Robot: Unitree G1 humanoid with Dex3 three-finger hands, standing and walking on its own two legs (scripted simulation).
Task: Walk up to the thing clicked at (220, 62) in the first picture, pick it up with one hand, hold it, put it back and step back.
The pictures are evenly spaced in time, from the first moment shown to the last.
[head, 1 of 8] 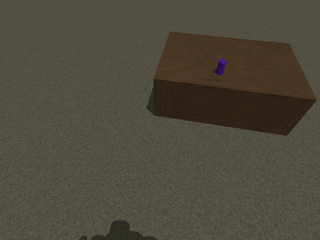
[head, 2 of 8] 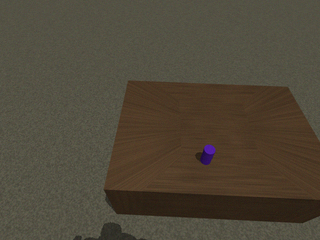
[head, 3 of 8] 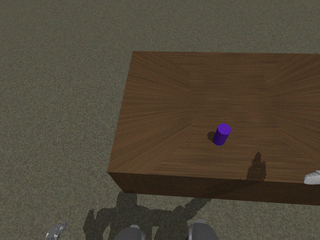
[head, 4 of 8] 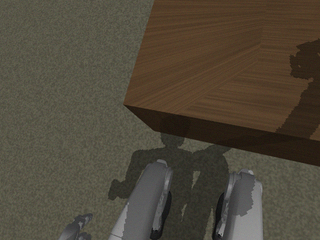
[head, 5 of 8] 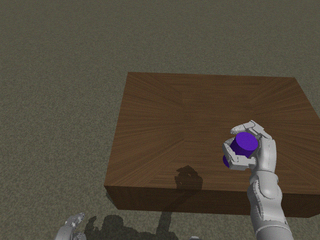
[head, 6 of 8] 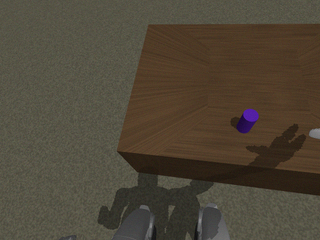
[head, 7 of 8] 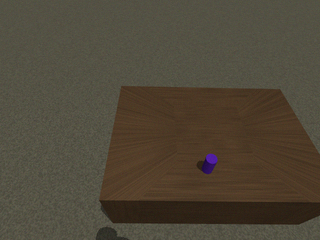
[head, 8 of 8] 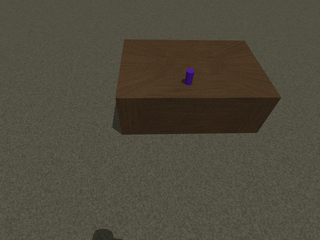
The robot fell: no
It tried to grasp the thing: yes
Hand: right
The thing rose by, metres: 0.33
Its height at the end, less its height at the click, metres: +0.00
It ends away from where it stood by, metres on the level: 0.03
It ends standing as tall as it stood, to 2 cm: yes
